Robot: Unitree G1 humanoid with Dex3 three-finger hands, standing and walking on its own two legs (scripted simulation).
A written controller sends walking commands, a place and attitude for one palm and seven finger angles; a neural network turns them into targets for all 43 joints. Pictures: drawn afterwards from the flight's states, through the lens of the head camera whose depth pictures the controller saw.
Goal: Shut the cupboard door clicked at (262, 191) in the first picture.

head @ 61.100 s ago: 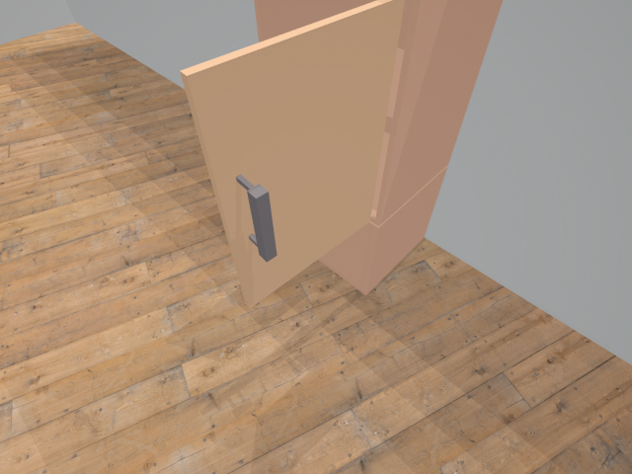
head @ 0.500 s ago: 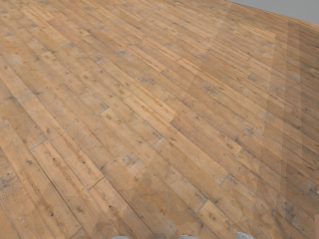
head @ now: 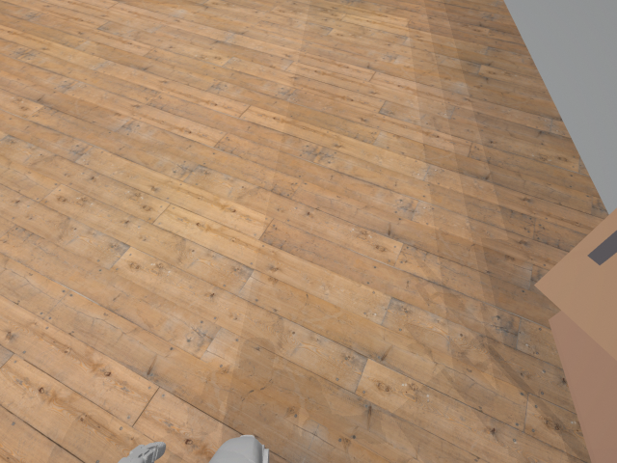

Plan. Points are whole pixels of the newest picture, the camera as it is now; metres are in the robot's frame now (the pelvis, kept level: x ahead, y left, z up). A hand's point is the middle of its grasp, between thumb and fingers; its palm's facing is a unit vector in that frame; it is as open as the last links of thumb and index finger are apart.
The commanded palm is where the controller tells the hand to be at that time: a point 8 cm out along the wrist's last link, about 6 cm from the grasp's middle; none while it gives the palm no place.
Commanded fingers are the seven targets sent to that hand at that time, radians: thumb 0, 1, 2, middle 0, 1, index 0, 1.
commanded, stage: turn to face it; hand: left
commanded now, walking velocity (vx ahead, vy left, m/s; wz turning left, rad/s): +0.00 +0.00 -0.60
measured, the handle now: out of the picture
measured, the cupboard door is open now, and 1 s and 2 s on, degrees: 38 38 38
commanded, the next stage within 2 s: take the last steps up to it in 1.52 s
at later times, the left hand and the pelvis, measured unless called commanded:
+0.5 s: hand (211, 430) +0.18 +0.16 -0.15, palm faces -0.29 -0.92 -0.28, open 7.4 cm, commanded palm none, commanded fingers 0.00 0.90 0.90 -0.20 -0.30 -0.20 -0.30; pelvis +0.01 -0.02 -0.01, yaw -18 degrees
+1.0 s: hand (247, 378) +0.26 +0.12 -0.16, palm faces -0.54 -0.82 -0.21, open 7.4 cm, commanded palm none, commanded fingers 0.00 0.90 0.90 -0.20 -0.30 -0.20 -0.30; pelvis +0.06 -0.01 +0.01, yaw -36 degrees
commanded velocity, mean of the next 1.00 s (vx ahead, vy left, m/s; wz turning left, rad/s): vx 0.00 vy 0.00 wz -0.60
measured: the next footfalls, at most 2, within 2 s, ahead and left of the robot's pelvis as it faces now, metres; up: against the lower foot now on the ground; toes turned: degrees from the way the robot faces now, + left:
left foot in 0.08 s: +0.08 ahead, +0.14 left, +0.00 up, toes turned +1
right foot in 0.44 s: -0.01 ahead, -0.13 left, +0.00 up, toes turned -21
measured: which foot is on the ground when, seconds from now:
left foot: up 0.00-0.06, down 0.08-0.42, up 0.44-0.78, down 0.80-1.00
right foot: down 0.00-0.08, up 0.10-0.42, down 0.44-0.80, up 0.82-1.00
